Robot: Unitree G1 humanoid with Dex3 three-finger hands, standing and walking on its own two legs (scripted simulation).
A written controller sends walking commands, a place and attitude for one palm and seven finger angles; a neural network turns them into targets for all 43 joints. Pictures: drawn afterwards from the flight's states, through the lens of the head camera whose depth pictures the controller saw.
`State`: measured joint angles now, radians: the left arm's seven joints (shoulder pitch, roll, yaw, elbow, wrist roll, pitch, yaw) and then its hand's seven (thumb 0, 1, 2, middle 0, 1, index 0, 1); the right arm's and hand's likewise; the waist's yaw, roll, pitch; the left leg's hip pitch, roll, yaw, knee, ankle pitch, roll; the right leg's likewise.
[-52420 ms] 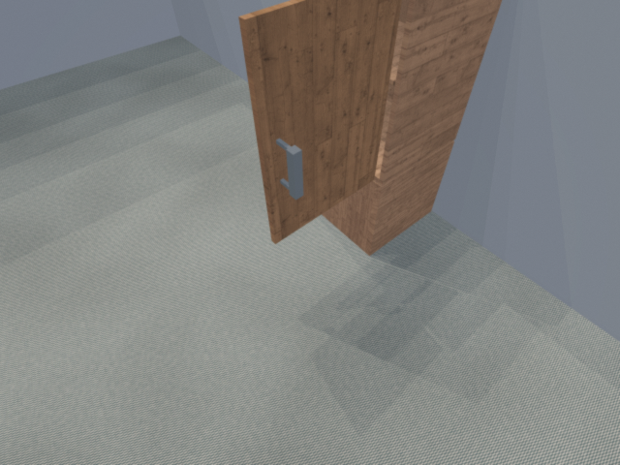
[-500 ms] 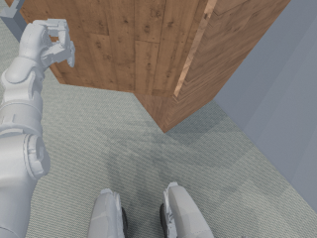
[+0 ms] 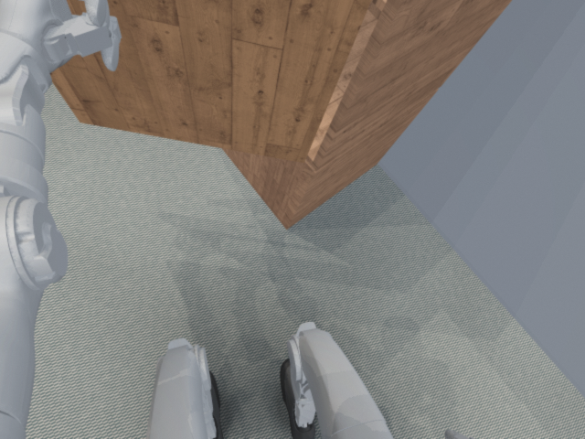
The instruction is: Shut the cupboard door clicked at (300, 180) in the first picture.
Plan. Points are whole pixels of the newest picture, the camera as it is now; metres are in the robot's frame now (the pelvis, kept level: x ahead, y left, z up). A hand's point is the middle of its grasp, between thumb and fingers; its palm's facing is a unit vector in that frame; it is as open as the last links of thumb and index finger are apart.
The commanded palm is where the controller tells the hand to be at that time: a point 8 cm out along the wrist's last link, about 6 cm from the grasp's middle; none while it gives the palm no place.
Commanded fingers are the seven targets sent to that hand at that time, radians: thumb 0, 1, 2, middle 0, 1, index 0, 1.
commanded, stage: push the door shut along its arc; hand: left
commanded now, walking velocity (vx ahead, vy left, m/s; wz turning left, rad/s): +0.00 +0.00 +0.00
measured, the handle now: (8, 5) +0.62 +0.24 +0.09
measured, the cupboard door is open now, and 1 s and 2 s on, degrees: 45 36 36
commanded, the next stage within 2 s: pull the fist back off the door in 0.10 s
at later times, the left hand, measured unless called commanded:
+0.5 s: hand (130, 31) +0.60 +0.12 +0.07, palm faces +0.07 -0.99 -0.10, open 3.1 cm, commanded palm +0.57 +0.14 +0.09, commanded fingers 0.00 0.90 0.90 -1.30 -1.50 -1.30 -1.50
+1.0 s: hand (137, 98) +0.50 +0.11 +0.08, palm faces +0.05 -1.00 -0.02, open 3.1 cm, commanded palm +0.49 +0.15 +0.09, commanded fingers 0.00 0.90 0.90 -1.30 -1.50 -1.30 -1.50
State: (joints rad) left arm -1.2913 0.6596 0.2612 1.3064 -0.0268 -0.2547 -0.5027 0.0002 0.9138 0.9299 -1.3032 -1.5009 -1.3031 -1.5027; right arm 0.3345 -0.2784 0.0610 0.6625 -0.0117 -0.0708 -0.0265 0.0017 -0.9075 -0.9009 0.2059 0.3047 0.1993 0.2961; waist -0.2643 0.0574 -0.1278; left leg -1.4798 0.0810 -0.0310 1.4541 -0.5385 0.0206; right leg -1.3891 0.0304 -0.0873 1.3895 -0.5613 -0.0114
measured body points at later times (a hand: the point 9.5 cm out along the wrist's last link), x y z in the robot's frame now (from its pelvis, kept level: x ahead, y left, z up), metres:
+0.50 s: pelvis +0.00 +0.00 +0.01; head +0.20 +0.02 +0.41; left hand +0.59 +0.17 +0.08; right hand -0.04 -0.22 -0.10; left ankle +0.05 +0.11 -0.58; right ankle +0.04 -0.12 -0.58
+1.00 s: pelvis +0.02 -0.02 +0.04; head +0.17 +0.00 +0.47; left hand +0.49 +0.17 +0.08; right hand +0.07 -0.29 -0.08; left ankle +0.05 +0.11 -0.58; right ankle +0.04 -0.12 -0.58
